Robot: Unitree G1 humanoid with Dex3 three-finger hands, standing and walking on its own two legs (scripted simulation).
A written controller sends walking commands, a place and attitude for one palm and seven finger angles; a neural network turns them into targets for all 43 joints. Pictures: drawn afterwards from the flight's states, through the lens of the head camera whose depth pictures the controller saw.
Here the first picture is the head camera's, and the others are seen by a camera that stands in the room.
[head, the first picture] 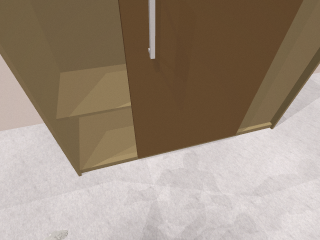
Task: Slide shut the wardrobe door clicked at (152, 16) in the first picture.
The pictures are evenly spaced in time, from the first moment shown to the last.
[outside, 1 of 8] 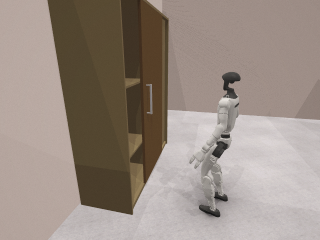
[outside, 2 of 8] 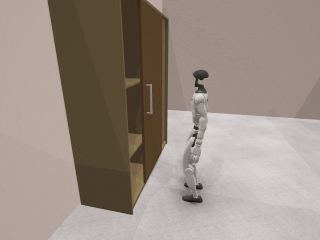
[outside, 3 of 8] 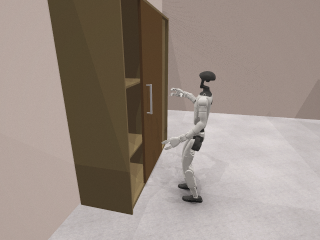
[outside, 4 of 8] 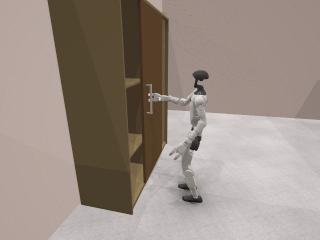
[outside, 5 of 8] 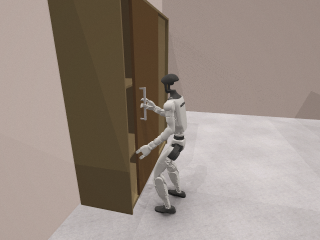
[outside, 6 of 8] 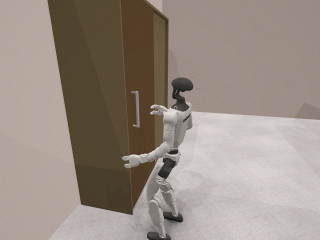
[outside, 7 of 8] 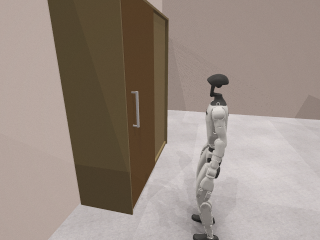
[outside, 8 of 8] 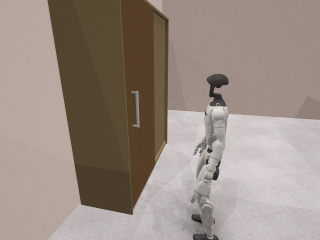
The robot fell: no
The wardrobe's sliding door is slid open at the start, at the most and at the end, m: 0.39 0.39 0.00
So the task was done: yes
